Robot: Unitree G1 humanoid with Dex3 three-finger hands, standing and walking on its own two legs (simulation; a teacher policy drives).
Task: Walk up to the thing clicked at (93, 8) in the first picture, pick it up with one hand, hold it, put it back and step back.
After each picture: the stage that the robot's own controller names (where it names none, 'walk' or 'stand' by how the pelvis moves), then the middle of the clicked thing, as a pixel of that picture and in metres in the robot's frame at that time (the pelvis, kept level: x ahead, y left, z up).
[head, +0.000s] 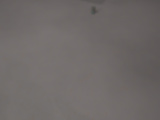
stand; (93, 10) +2.35 -0.19 -0.72
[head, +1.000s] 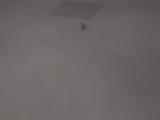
walk; (82, 26) +2.21 +0.16 -0.70
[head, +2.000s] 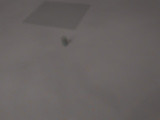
walk; (64, 41) +1.55 +0.37 -0.72
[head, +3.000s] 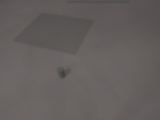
walk; (61, 72) +1.02 +0.30 -0.72
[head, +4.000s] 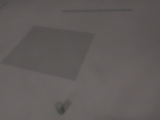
walk; (60, 108) +0.62 +0.27 -0.72
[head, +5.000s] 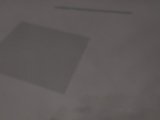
walk; out of the picture +0.39 +0.27 -0.68
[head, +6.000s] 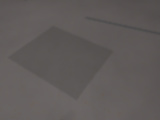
stand; out of the picture +0.46 +0.24 -0.69
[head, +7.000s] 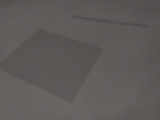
stand; out of the picture +0.39 +0.26 -0.72
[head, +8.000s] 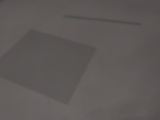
stand; out of the picture +0.36 +0.28 -0.72
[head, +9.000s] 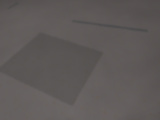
stand; out of the picture +0.40 +0.26 -0.72
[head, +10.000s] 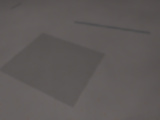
stand; out of the picture +0.40 +0.26 -0.73
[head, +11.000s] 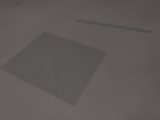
stand; out of the picture +0.40 +0.25 -0.73
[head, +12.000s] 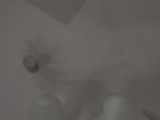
go down; (31, 64) +0.49 +0.24 -0.40
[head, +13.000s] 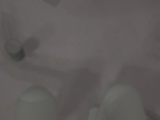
go down; (15, 50) +0.50 +0.26 -0.30
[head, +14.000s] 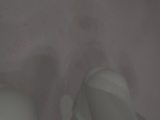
close in; out of the picture +0.48 +0.30 -0.24
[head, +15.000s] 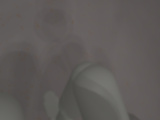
close; out of the picture +0.47 +0.32 -0.23
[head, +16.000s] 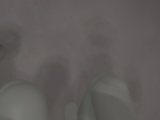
lift; out of the picture +0.45 +0.24 -0.26
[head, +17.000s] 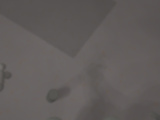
lift; (52, 96) +0.44 +0.16 -0.51
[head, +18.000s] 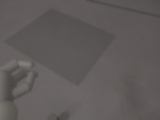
stand; out of the picture +0.43 +0.18 -0.61
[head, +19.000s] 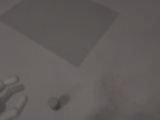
hold; (54, 104) +0.43 +0.18 -0.56
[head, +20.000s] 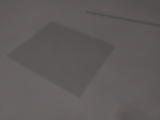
stand; out of the picture +0.40 +0.16 -0.65
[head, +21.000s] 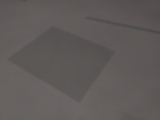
stand; out of the picture +0.40 +0.15 -0.66
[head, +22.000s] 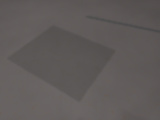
stand; out of the picture +0.40 +0.16 -0.66
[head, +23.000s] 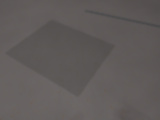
hold; out of the picture +0.40 +0.16 -0.65
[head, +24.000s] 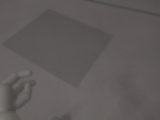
stand; out of the picture +0.41 +0.17 -0.66
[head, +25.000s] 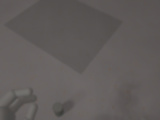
close; (58, 109) +0.43 +0.16 -0.58
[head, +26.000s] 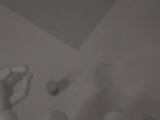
close; (52, 88) +0.45 +0.18 -0.48
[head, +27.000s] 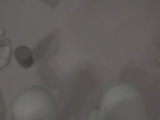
stand; (24, 57) +0.48 +0.21 -0.27
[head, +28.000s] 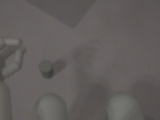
close; (46, 70) +0.49 +0.19 -0.35
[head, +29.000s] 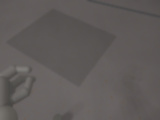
close; out of the picture +0.43 +0.16 -0.65
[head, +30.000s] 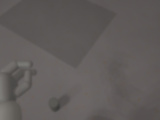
hold; (54, 105) +0.43 +0.17 -0.58
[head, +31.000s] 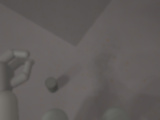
close; (51, 85) +0.47 +0.18 -0.47
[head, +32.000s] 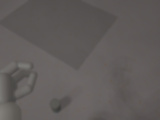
close; (55, 106) +0.44 +0.17 -0.58
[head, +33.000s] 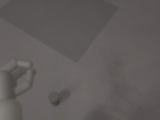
close; (54, 99) +0.44 +0.17 -0.56
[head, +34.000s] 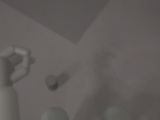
close; (51, 83) +0.47 +0.18 -0.46
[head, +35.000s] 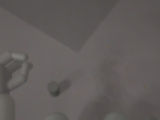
close; (54, 89) +0.47 +0.17 -0.48
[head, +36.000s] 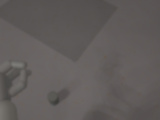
close; (53, 98) +0.45 +0.17 -0.56
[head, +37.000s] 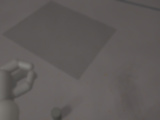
crouch; (56, 115) +0.44 +0.16 -0.60
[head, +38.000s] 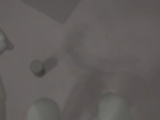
crouch; (38, 69) +0.48 +0.19 -0.40
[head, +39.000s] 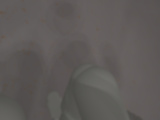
lower; out of the picture +0.47 +0.26 -0.24
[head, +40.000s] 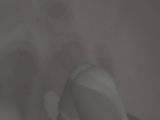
lower; out of the picture +0.47 +0.27 -0.24
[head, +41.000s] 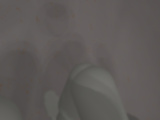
lower; out of the picture +0.47 +0.27 -0.24
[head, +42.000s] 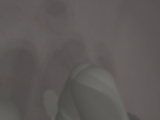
lower; out of the picture +0.47 +0.27 -0.24
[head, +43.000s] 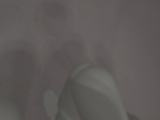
loosen; out of the picture +0.47 +0.27 -0.24
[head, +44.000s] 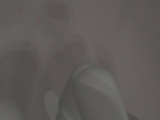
stand; out of the picture +0.47 +0.27 -0.24
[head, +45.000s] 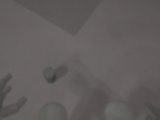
walk; (50, 75) +0.49 +0.18 -0.44
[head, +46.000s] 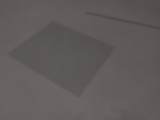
stand; out of the picture +0.42 +0.16 -0.66
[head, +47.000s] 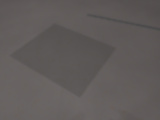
stand; out of the picture +0.44 +0.17 -0.67
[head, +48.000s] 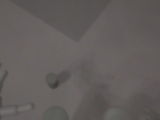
withdraw; (52, 81) +0.47 +0.17 -0.46
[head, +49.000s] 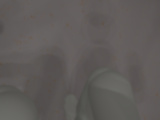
rise; out of the picture +0.49 +0.24 -0.24
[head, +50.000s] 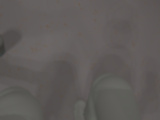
stand; out of the picture +0.48 +0.24 -0.26
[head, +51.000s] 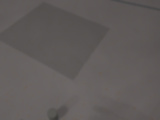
hold; (53, 115) +0.45 +0.17 -0.61
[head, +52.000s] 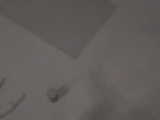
withdraw; (52, 95) +0.46 +0.17 -0.54
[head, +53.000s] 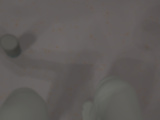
open; (11, 46) +0.51 +0.21 -0.28
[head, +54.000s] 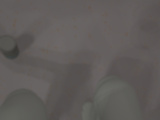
rise; (9, 48) +0.50 +0.22 -0.28
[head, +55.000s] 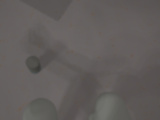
lower; (34, 65) +0.50 +0.19 -0.41
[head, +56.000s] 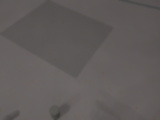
stand; (55, 112) +0.46 +0.17 -0.61
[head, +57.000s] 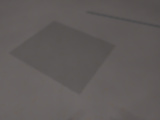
withdraw; out of the picture +0.45 +0.16 -0.66
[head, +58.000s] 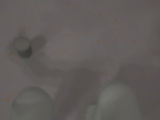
rise; (23, 48) +0.52 +0.20 -0.31
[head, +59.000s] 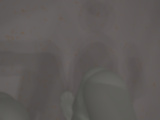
stand; out of the picture +0.50 +0.25 -0.25
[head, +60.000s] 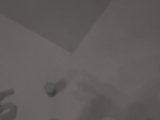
stand; (50, 90) +0.48 +0.18 -0.53
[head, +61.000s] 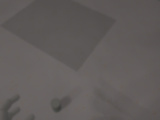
withdraw; (56, 105) +0.47 +0.16 -0.61
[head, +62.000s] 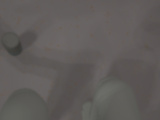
lower; (12, 44) +0.52 +0.21 -0.29
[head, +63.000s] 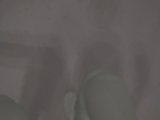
lower; out of the picture +0.50 +0.24 -0.26
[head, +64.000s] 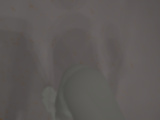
lower; out of the picture +0.49 +0.27 -0.27
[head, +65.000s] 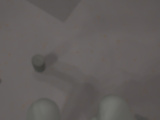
stand; (38, 64) +0.51 +0.19 -0.40
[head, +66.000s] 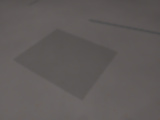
stand; out of the picture +0.46 +0.15 -0.66
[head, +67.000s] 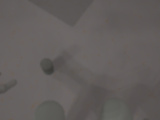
stand; (47, 67) +0.51 +0.17 -0.44
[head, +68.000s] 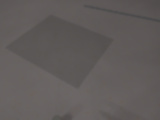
stand; out of the picture +0.46 +0.17 -0.64
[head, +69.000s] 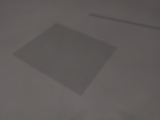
stand; out of the picture +0.46 +0.16 -0.67
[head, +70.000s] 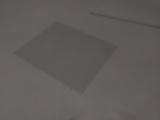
stand; out of the picture +0.46 +0.16 -0.67
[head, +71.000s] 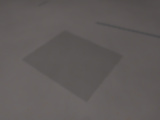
stand; out of the picture +0.46 +0.15 -0.72
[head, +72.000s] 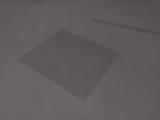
stand; out of the picture +0.45 +0.17 -0.73
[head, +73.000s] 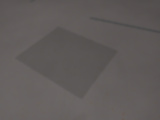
walk; out of the picture +0.45 +0.18 -0.72
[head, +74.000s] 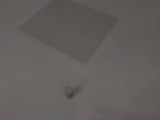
walk; (69, 92) +0.60 +0.15 -0.71
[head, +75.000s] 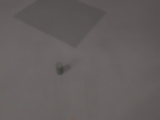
walk; (59, 68) +0.88 +0.17 -0.70
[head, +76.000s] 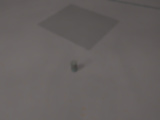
stand; (74, 66) +1.08 +0.15 -0.71
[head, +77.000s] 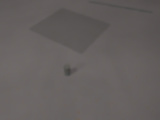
stand; (67, 70) +1.07 +0.17 -0.73
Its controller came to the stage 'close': yes
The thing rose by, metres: 0.01
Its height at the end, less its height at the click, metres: +0.00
